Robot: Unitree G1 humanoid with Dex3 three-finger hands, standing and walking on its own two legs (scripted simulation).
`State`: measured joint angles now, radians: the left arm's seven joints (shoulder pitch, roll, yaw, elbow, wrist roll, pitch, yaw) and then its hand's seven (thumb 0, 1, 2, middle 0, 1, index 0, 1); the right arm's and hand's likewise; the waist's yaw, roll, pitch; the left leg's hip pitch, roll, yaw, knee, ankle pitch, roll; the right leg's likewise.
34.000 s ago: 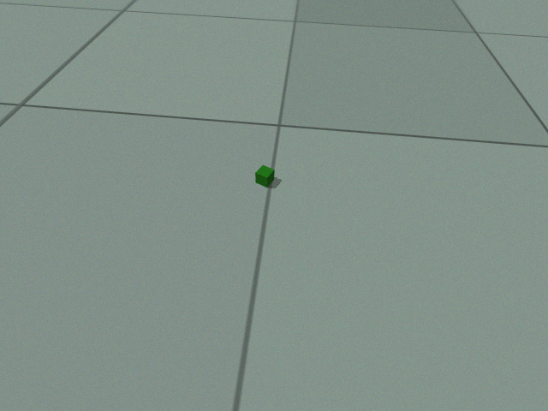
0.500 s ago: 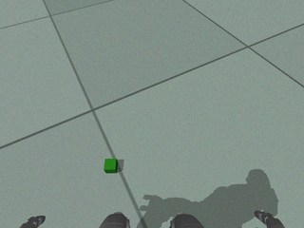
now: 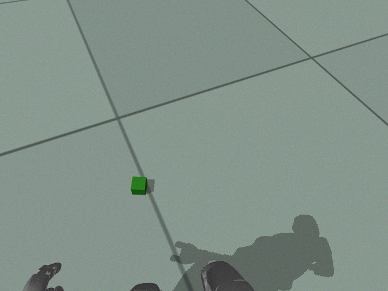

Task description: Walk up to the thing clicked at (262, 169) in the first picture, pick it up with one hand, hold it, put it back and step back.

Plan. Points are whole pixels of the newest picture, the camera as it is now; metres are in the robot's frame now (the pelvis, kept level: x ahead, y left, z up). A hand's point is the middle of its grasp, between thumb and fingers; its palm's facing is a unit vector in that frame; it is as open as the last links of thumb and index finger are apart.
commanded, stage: step back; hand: left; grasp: from above
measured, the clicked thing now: (139, 185) +0.62 +0.24 -0.73
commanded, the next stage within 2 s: none
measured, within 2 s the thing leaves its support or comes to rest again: neither
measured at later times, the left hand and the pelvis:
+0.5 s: hand out of the picture +0.01 +0.26 -0.14, palm faces -0.02 -0.91 -0.42, open 7.4 cm; pelvis -0.14 +0.00 -0.01, yaw +0 degrees
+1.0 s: hand out of the picture -0.22 +0.23 -0.14, palm faces -0.08 -0.91 -0.41, open 7.4 cm; pelvis -0.30 -0.03 -0.01, yaw -4 degrees
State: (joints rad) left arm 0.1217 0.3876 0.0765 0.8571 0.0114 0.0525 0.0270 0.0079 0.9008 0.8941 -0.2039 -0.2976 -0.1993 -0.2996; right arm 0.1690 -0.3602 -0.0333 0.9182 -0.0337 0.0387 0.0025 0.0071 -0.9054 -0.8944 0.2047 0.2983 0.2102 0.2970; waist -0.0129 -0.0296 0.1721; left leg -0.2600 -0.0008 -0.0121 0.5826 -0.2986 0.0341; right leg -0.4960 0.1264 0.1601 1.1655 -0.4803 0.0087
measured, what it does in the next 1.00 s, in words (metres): walks backwards: right foot, then left foot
